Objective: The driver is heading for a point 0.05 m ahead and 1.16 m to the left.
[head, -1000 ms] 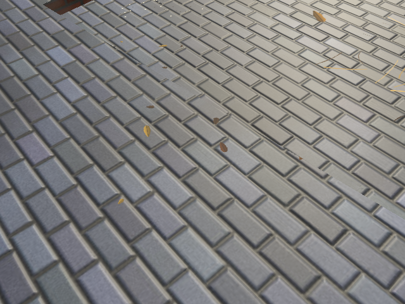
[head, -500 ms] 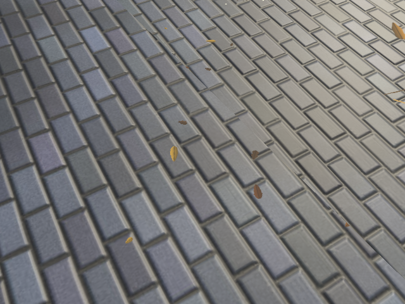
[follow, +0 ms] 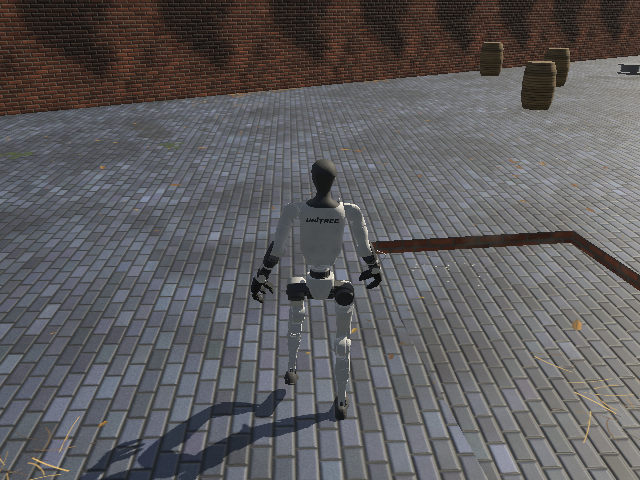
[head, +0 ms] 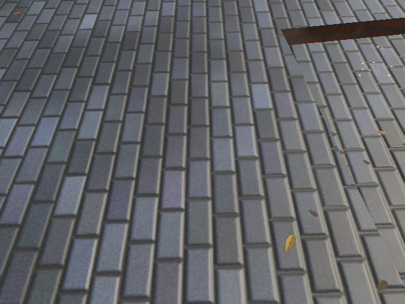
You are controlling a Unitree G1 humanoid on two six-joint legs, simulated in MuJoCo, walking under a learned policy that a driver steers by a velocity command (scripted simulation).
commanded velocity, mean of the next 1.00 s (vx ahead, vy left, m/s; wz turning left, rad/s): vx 0.96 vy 0.00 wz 0.99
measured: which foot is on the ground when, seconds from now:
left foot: up 0.00-0.26, down 0.28-0.68, up 0.70-1.00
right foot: down 0.00-0.30, up 0.32-0.68, down 0.70-1.00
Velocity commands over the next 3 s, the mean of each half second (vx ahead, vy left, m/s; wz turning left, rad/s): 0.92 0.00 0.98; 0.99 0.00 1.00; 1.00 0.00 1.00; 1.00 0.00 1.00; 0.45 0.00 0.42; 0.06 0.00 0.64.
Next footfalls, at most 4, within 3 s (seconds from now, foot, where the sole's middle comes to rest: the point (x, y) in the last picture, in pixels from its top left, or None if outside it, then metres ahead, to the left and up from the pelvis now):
0.28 left None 0.34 0.18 -0.78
0.70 right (165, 228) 0.82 0.25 -0.79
1.14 left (57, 203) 0.94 0.70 -0.78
1.56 right None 1.20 1.09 -0.78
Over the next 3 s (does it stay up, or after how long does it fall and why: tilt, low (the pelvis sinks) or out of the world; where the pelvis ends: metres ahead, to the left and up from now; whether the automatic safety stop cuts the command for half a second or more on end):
stays up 0.79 1.65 -0.01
